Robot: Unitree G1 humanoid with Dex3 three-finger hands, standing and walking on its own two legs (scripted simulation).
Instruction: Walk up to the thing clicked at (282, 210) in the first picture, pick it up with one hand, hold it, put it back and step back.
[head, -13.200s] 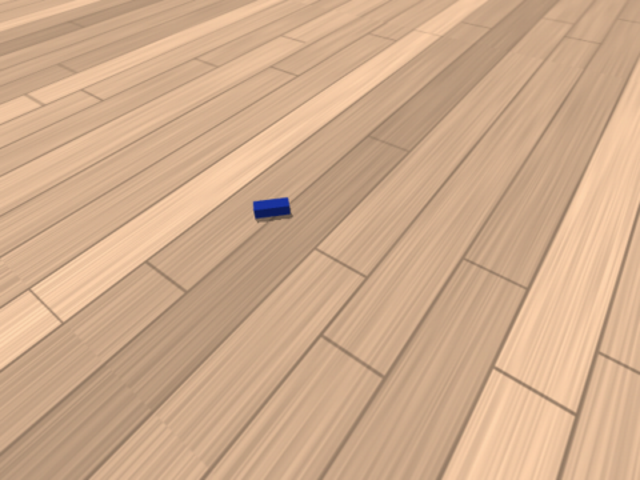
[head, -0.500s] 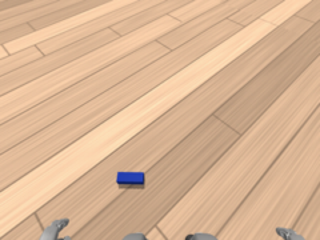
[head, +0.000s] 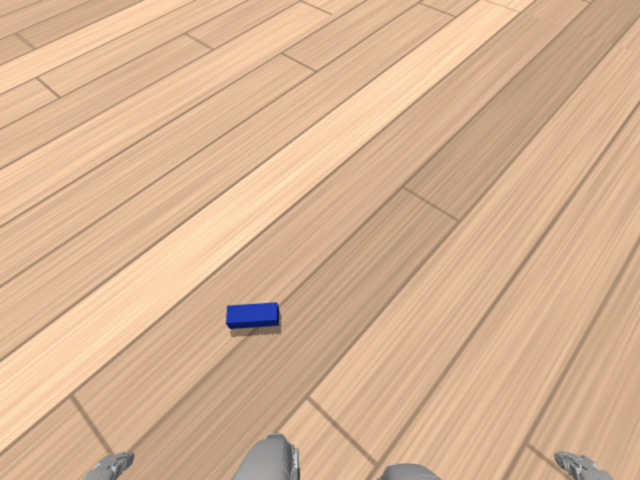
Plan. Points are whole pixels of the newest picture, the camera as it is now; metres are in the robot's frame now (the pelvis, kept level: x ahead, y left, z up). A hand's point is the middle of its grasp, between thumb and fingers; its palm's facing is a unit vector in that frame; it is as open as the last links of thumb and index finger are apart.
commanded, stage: walk up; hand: left
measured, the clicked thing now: (253, 315) +0.60 +0.26 -0.73
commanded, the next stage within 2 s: stand in 1.72 s
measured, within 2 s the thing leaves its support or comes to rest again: neither
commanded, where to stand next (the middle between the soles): +0.23 +0.01 m, yaw +2 degrees
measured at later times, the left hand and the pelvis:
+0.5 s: hand out of the picture -0.07 +0.27 -0.14, palm faces +0.03 -0.93 -0.36, open 7.4 cm; pelvis -0.15 +0.00 +0.01, yaw +1 degrees
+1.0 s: hand out of the picture -0.15 +0.26 -0.14, palm faces +0.05 -0.92 -0.38, open 7.4 cm; pelvis -0.20 -0.01 +0.01, yaw +2 degrees
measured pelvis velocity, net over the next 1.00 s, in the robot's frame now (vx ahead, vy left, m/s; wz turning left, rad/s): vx -0.20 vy -0.01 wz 0.04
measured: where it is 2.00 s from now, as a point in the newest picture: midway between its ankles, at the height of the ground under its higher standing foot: outside the picture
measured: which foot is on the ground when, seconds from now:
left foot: up 0.00-0.26, down 0.28-0.64, up 0.66-0.86, down 0.88-1.00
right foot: down 0.00-0.30, up 0.32-0.60, down 0.62-1.00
